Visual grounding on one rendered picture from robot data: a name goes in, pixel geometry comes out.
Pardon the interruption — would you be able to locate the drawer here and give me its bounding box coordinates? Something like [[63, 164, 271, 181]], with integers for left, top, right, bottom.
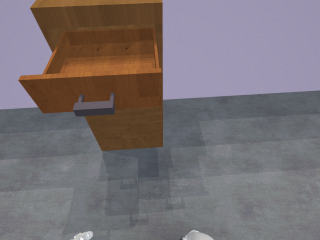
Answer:
[[18, 27, 162, 114]]

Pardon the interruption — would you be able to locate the handle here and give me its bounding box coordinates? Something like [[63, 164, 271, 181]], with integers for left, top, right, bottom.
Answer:
[[73, 92, 116, 117]]

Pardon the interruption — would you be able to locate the cabinet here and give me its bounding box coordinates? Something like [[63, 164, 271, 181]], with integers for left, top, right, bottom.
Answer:
[[30, 0, 163, 151]]

